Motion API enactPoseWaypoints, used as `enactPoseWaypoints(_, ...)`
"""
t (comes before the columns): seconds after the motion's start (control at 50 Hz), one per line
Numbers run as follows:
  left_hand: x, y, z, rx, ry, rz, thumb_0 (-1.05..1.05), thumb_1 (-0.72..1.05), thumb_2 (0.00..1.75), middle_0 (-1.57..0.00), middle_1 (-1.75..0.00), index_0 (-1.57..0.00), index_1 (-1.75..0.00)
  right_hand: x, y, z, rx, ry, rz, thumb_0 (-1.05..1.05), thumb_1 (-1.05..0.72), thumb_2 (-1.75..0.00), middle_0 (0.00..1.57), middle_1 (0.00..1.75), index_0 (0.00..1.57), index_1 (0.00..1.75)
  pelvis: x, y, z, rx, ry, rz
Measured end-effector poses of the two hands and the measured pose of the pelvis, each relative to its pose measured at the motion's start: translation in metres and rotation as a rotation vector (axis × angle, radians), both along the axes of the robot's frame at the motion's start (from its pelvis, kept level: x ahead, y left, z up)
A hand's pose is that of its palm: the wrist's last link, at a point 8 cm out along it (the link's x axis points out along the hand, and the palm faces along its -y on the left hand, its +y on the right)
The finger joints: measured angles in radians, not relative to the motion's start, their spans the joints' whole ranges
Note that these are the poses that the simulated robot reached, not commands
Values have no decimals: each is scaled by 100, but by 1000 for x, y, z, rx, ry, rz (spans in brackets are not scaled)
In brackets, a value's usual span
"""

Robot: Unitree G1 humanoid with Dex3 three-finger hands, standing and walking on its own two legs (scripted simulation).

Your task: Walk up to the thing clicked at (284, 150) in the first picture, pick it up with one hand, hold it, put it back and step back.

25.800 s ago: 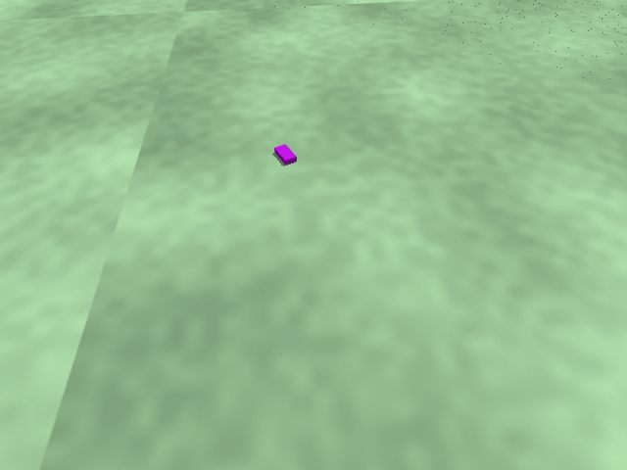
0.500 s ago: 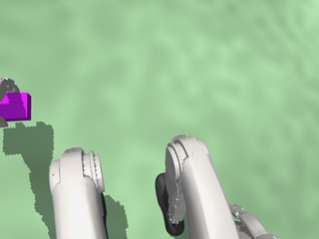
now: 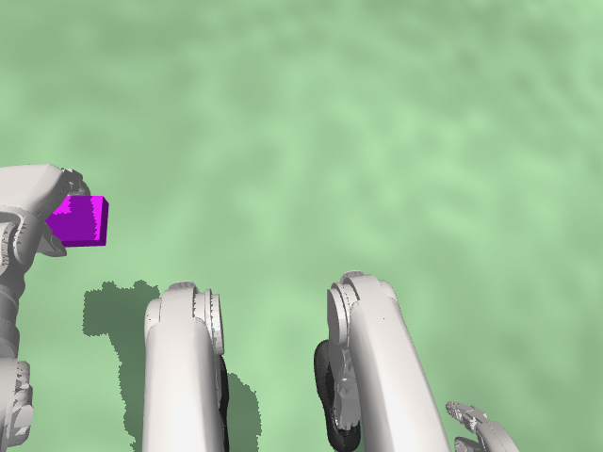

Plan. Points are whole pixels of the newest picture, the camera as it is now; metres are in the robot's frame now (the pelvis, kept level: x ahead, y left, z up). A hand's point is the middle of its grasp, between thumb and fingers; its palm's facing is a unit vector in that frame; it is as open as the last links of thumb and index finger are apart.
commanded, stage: lift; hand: left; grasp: from above
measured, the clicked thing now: (54, 222) +0.42 +0.34 -0.16
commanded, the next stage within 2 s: hold in 1.28 s
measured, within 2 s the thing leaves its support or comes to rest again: neither
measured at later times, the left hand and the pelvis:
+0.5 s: hand out of the picture +0.35 +0.31 +0.07, palm faces -0.43 -0.11 -0.90, open 9.2 cm; pelvis +0.00 +0.00 +0.15, yaw +4 degrees
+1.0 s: hand out of the picture +0.34 +0.28 +0.23, palm faces -0.45 -0.10 -0.89, open 9.3 cm; pelvis +0.05 +0.01 +0.31, yaw +6 degrees
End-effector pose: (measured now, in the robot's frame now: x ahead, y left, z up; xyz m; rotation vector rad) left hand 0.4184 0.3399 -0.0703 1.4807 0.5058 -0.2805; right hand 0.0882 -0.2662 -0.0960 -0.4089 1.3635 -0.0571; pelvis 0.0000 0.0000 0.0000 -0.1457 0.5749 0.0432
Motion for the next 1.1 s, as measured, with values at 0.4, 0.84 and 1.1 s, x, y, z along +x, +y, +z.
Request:
enactPoseWaypoints(0.4, -52, -17, 151, -26, -49, -27, 0, 14, 27, -77, -33, -84, -30, 55, 14, 102, 29, -213, -17, 0, -90, -90, 20, 30, 20, 30, 1, 1, 110, 37, -49, 31)
enactPoseWaypoints(0.84, -76, -42, 325, -35, -26, 2, -2, 13, 30, -75, -39, -81, -36, 71, 21, 269, 43, -351, -91, 1, -90, -90, 20, 30, 20, 30, 35, 4, 274, 96, -243, 56)
enactPoseWaypoints(1.1, -62, -57, 377, -18, -41, 0, -2, 12, 37, -72, -43, -77, -41, 76, 21, 315, 63, -338, -117, 1, -90, -90, 20, 30, 20, 30, 57, 8, 326, 121, -327, 51)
